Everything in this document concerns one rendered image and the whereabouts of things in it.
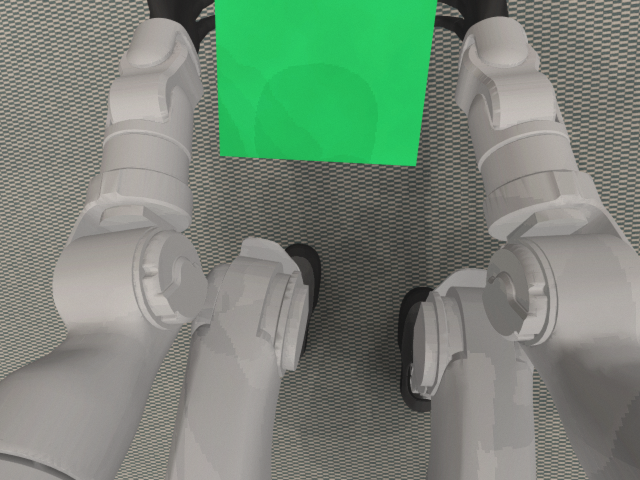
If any left robot shin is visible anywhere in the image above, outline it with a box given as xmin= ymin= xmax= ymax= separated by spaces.
xmin=191 ymin=237 xmax=304 ymax=337

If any robot left forearm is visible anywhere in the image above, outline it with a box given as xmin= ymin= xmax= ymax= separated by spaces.
xmin=52 ymin=18 xmax=204 ymax=308

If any carton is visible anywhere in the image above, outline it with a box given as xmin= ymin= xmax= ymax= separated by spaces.
xmin=215 ymin=0 xmax=437 ymax=166

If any robot left hand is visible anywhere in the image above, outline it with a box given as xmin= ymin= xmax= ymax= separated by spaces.
xmin=147 ymin=0 xmax=216 ymax=54

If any robot right upper arm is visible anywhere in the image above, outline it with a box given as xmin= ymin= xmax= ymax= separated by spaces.
xmin=482 ymin=233 xmax=640 ymax=480

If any robot left thigh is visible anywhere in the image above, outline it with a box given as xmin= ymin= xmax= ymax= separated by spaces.
xmin=165 ymin=256 xmax=309 ymax=480

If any robot right hand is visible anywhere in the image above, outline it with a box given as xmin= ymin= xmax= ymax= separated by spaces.
xmin=434 ymin=0 xmax=509 ymax=42

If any robot left upper arm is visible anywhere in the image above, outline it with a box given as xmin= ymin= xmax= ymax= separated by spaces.
xmin=0 ymin=225 xmax=208 ymax=480

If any robot right forearm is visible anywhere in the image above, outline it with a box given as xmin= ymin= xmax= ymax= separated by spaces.
xmin=454 ymin=16 xmax=640 ymax=259

